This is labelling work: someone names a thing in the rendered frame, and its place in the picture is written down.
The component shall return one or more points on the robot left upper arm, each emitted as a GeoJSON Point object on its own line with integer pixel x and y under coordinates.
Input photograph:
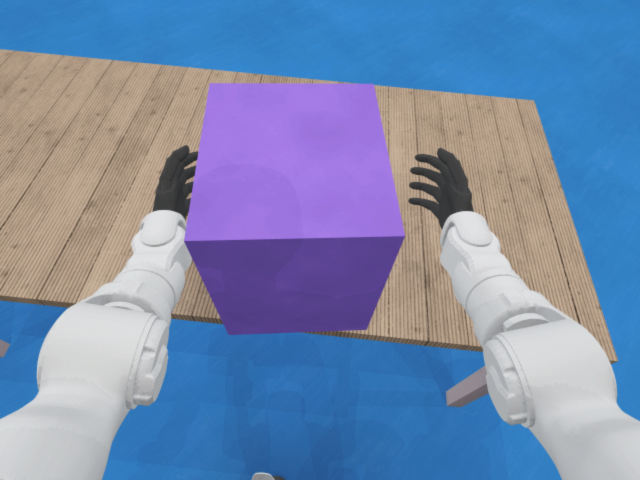
{"type": "Point", "coordinates": [101, 362]}

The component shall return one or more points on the table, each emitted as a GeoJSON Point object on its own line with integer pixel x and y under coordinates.
{"type": "Point", "coordinates": [83, 142]}

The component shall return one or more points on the carton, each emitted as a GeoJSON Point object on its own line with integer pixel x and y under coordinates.
{"type": "Point", "coordinates": [294, 223]}

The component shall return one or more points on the left robot forearm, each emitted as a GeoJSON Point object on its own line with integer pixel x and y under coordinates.
{"type": "Point", "coordinates": [154, 276]}

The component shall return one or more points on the right robot forearm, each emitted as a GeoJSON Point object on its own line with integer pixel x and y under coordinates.
{"type": "Point", "coordinates": [484, 283]}

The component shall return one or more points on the robot right upper arm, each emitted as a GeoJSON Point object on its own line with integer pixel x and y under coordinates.
{"type": "Point", "coordinates": [552, 379]}

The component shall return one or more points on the left robot hand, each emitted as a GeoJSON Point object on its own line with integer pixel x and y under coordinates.
{"type": "Point", "coordinates": [171, 192]}

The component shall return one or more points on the right robot hand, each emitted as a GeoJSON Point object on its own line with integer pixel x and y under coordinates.
{"type": "Point", "coordinates": [453, 194]}

